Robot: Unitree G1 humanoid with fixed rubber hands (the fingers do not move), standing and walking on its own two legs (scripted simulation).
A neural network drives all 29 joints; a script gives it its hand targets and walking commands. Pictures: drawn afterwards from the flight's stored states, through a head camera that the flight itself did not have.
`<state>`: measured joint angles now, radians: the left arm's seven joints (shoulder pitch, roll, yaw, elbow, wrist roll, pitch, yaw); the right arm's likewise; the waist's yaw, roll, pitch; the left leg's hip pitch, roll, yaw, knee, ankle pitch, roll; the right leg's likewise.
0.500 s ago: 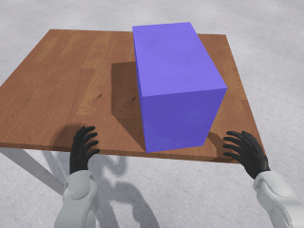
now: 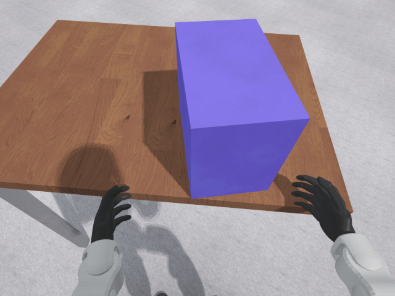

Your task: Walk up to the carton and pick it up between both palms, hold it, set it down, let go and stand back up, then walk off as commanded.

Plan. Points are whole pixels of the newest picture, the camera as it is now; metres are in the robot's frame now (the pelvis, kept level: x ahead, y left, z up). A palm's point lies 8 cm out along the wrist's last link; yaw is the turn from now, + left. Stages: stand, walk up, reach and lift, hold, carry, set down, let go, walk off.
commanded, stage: set down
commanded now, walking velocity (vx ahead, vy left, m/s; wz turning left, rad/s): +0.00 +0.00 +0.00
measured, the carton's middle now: (223, 109) +0.46 +0.01 +0.10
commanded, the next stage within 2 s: let go in 1.66 s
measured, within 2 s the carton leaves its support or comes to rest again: neither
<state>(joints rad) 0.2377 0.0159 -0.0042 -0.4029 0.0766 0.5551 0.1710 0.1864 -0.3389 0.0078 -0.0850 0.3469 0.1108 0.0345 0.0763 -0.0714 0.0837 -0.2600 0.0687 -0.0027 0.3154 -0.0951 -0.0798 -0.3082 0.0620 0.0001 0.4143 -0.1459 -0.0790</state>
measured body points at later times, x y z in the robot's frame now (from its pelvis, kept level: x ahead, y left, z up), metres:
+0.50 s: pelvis +0.00 +0.00 +0.00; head +0.05 +0.03 +0.45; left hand +0.21 +0.22 -0.02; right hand +0.27 -0.19 +0.05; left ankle +0.04 +0.18 -0.74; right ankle +0.04 -0.07 -0.74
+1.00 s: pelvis +0.00 +0.03 +0.00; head +0.01 +0.07 +0.45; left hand +0.18 +0.24 -0.06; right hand +0.27 -0.18 +0.05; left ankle +0.04 +0.18 -0.74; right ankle +0.04 -0.07 -0.74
